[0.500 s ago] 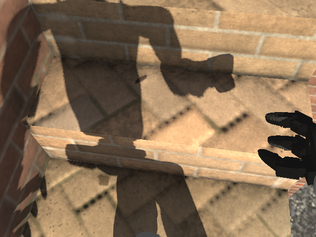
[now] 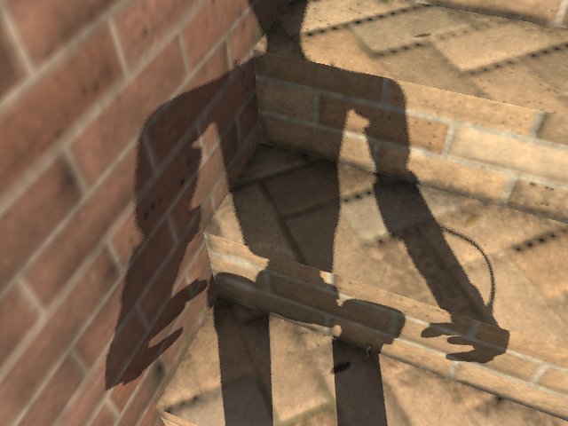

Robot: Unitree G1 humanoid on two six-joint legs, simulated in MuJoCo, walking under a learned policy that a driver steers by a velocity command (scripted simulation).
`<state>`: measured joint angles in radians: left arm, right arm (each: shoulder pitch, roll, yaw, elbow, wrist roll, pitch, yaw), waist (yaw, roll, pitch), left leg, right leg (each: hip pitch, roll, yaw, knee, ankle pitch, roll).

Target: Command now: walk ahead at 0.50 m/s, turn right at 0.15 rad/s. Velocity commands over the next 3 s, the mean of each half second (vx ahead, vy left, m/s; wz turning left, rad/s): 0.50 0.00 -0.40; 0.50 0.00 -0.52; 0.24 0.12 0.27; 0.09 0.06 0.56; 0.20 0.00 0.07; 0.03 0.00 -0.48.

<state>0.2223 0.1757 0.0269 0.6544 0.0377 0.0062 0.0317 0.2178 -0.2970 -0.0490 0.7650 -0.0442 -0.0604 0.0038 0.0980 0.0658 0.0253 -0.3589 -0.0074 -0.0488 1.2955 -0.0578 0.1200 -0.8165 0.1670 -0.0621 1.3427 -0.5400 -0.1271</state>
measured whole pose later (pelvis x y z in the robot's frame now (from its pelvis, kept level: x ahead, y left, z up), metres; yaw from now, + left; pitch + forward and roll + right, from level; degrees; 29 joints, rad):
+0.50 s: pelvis +0.23 +0.05 +0.17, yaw -14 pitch +5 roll +2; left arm 0.38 0.24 0.07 0.91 -0.02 -0.02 0.00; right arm -0.13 -0.11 0.06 0.43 -0.02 -0.04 -0.09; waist 0.06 -0.07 0.15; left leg -1.06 0.08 0.03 1.41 -0.42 -0.01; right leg -0.20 0.09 0.32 0.61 -0.15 -0.05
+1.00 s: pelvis +0.41 -0.15 +0.32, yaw -32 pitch +2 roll +0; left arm -0.08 0.23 0.08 0.47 0.02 0.08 -0.02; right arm 0.34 -0.27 -0.07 0.89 -0.04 -0.17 -0.03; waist -0.01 0.02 0.03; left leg 0.14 0.36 0.31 0.23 -0.30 -0.15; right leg -1.24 -0.09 0.09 1.72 -0.56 -0.13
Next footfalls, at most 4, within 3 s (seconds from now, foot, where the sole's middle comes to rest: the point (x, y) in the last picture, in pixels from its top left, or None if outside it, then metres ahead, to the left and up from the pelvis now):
0.46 left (244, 381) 0.44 0.16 -0.43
1.02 right None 0.50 -0.44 -0.23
1.76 left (453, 71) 0.79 -0.15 -0.03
2.24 right None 0.81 -0.37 -0.02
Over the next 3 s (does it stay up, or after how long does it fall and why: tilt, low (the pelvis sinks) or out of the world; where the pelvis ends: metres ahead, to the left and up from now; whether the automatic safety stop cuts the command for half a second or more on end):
stays up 0.87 -0.35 0.79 its command is cut before an obstacle after 1.1 s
